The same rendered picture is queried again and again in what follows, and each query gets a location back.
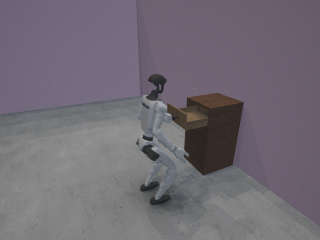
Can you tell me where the right robot upper arm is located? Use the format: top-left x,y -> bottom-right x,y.
152,101 -> 167,137

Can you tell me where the cabinet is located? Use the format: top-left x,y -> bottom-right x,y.
184,93 -> 244,176

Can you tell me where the left robot upper arm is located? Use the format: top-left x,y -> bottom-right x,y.
137,95 -> 147,121

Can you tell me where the left robot hand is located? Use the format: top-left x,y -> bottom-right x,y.
163,113 -> 172,124

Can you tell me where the left robot foot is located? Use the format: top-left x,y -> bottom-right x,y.
140,181 -> 159,192

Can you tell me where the drawer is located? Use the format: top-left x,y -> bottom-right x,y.
167,103 -> 209,131

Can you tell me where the right robot hand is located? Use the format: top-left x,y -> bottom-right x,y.
174,148 -> 189,163

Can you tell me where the right robot forearm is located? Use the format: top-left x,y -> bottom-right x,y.
155,129 -> 178,153

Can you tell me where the right robot shin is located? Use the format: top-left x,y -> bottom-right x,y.
155,170 -> 178,200

